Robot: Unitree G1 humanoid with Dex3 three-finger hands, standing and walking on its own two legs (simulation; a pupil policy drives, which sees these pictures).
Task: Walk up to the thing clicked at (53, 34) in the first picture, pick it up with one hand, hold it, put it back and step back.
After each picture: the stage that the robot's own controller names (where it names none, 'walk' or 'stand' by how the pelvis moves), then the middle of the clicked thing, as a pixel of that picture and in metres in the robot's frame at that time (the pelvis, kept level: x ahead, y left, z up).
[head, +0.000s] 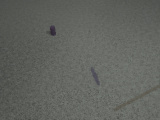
stand; (52, 30) +1.64 +0.38 -0.72
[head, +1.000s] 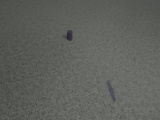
walk; (69, 35) +1.53 +0.15 -0.69
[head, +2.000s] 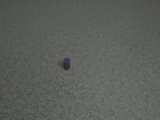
walk; (66, 64) +1.00 +0.11 -0.70
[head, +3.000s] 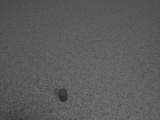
walk; (63, 95) +0.62 +0.17 -0.70
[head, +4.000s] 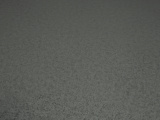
stand; out of the picture +0.46 +0.18 -0.71
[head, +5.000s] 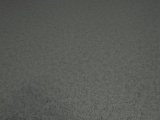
stand; out of the picture +0.37 +0.22 -0.71
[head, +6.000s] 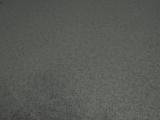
stand; out of the picture +0.37 +0.21 -0.70
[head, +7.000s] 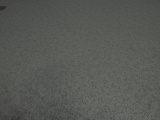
stand; out of the picture +0.33 +0.20 -0.72
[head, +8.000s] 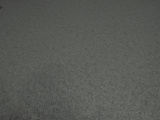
stand; out of the picture +0.34 +0.21 -0.72
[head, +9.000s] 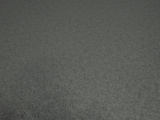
stand; out of the picture +0.34 +0.22 -0.72
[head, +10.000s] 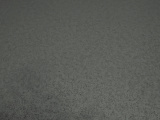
stand; out of the picture +0.33 +0.20 -0.70
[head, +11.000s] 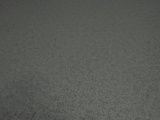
stand; out of the picture +0.38 +0.15 -0.72
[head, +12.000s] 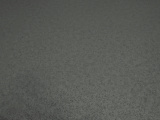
stand; out of the picture +0.34 +0.18 -0.72
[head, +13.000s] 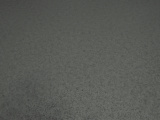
stand; out of the picture +0.34 +0.18 -0.73
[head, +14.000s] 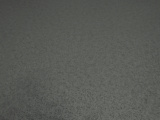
stand; out of the picture +0.34 +0.18 -0.73
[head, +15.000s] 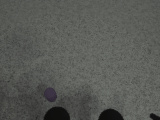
go down; (50, 95) +0.38 +0.18 -0.51
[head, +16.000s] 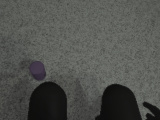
go down; (38, 71) +0.42 +0.21 -0.31
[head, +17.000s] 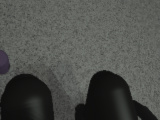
close in; out of the picture +0.40 +0.24 -0.24
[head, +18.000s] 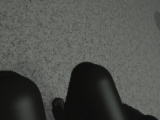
close; out of the picture +0.40 +0.26 -0.22
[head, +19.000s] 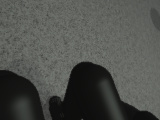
close; out of the picture +0.39 +0.27 -0.22
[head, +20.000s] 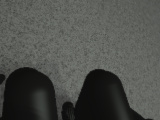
lift; out of the picture +0.33 +0.25 -0.19
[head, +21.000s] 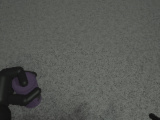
lift; (28, 91) +0.32 +0.18 +0.00
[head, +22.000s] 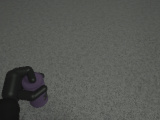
hold; (36, 90) +0.33 +0.17 +0.01
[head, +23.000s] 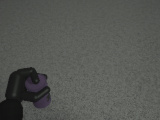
hold; (39, 91) +0.33 +0.16 +0.00
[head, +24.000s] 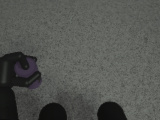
crouch; (29, 74) +0.38 +0.19 -0.08
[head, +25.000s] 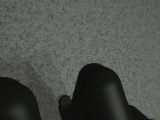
lower; out of the picture +0.39 +0.25 -0.23
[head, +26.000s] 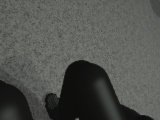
lower; out of the picture +0.42 +0.29 -0.22
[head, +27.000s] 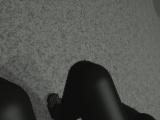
lower; out of the picture +0.42 +0.29 -0.22
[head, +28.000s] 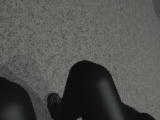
lower; out of the picture +0.42 +0.29 -0.23
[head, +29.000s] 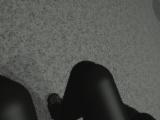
loosen; out of the picture +0.41 +0.29 -0.22
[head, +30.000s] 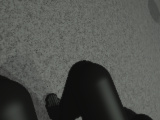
withdraw; out of the picture +0.41 +0.28 -0.23
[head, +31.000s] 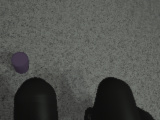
walk; (21, 63) +0.43 +0.24 -0.29
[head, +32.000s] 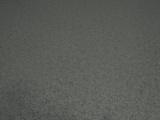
stand; out of the picture +0.37 +0.17 -0.65
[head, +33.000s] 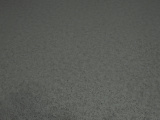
stand; out of the picture +0.38 +0.18 -0.67
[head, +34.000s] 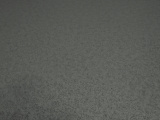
stand; out of the picture +0.38 +0.18 -0.68
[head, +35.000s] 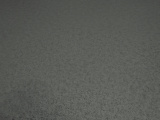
walk; out of the picture +0.40 +0.18 -0.72
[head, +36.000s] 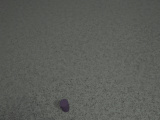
walk; (64, 105) +0.54 +0.20 -0.71
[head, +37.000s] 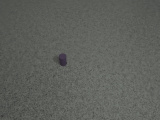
walk; (62, 59) +0.87 +0.17 -0.69
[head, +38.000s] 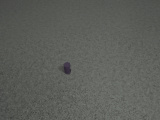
stand; (67, 68) +1.01 +0.18 -0.71
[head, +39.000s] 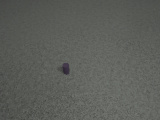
stand; (66, 68) +1.03 +0.19 -0.72
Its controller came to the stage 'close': yes
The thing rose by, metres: 0.71
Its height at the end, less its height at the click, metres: +0.00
